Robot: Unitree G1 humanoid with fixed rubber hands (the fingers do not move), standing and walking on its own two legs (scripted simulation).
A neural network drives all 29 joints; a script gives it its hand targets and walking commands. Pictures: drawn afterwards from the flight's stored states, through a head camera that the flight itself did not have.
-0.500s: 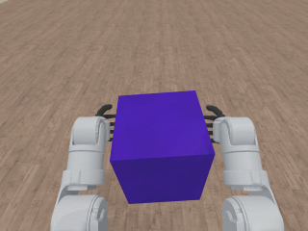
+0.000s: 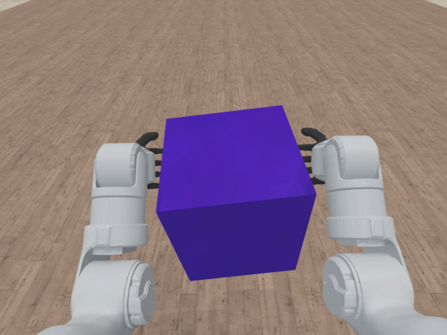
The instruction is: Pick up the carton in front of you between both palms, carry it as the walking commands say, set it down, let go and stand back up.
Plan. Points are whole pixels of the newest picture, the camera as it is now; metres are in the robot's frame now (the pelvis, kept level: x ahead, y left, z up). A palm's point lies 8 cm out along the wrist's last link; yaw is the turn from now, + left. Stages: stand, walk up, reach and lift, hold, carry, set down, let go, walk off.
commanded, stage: carry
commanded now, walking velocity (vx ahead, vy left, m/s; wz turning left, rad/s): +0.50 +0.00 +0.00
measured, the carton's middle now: (233, 197) +0.37 -0.01 +0.10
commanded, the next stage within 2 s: none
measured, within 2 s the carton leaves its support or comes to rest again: neither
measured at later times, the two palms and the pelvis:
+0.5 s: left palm (195, 94) +0.65 +0.08 +0.17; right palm (306, 81) +0.69 -0.21 +0.18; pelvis +0.27 -0.11 +0.04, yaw +1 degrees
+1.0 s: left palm out of the picture +1.01 -0.01 +0.37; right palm out of the picture +0.99 -0.30 +0.35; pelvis +0.63 -0.14 +0.13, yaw -2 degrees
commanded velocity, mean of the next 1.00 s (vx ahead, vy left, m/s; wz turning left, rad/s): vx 0.50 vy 0.00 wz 0.00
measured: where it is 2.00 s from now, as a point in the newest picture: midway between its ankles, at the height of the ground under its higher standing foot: (257, 164)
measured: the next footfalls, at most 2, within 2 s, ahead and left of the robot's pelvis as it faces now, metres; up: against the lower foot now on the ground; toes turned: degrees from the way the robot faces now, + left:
right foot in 0.40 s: +0.44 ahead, -0.17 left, +0.14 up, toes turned -2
left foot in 0.98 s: +0.78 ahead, -0.08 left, +0.14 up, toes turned +4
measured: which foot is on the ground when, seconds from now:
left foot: down 0.00-0.40, up 0.42-0.96, down 0.98-1.00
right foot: up 0.00-0.38, down 0.40-0.96, up 0.98-1.00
